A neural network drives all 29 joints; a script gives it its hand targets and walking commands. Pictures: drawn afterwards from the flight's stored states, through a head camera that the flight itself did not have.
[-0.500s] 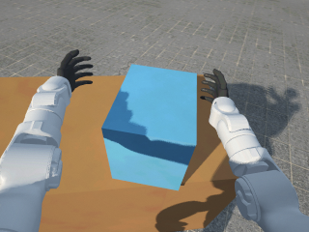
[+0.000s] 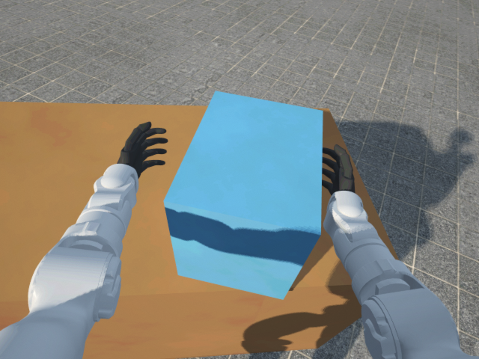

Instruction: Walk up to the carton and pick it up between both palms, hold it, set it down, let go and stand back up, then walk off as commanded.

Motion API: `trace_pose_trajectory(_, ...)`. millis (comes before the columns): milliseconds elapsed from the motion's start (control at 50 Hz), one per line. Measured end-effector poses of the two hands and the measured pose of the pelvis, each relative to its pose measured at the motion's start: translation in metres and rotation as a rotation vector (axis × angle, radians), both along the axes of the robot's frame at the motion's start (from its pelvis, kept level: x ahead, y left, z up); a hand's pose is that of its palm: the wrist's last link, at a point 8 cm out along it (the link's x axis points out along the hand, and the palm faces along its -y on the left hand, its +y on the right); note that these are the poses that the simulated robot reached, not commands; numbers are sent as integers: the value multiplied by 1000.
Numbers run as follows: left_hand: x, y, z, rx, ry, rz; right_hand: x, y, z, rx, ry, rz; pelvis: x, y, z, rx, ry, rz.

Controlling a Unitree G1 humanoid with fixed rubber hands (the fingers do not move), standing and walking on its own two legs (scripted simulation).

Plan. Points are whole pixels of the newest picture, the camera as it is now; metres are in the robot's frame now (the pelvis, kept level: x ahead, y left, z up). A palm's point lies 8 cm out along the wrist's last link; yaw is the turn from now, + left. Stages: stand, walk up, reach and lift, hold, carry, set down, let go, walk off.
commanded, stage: reach and lift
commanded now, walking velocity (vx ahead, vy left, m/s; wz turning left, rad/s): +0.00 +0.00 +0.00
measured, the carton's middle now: (249, 194) +0.43 -0.05 +0.02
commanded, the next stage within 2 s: none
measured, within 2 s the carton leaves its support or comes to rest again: neither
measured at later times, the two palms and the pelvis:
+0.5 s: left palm (157, 173) +0.44 +0.13 +0.07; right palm (332, 193) +0.38 -0.18 +0.08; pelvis +0.00 +0.00 +0.00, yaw +0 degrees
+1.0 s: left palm (158, 175) +0.44 +0.12 +0.07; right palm (329, 196) +0.37 -0.18 +0.07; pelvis +0.00 +0.00 +0.00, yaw +0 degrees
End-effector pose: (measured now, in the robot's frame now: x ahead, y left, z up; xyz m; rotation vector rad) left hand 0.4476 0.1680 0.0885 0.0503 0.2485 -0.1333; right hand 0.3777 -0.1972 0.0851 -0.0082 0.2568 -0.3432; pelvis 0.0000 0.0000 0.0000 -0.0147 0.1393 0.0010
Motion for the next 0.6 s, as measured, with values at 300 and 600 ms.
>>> trace_pose_trajectory(300, -6, -19, -14, -2, 4, -18, 0, 6, -4, 4, -30, -14, 1, 0, 0, 0, 12, -1)
trace_pose_trajectory(600, -8, -43, -19, -14, 12, -37, -2, 16, -9, 21, -35, -43, 1, 0, 0, 0, 12, -1)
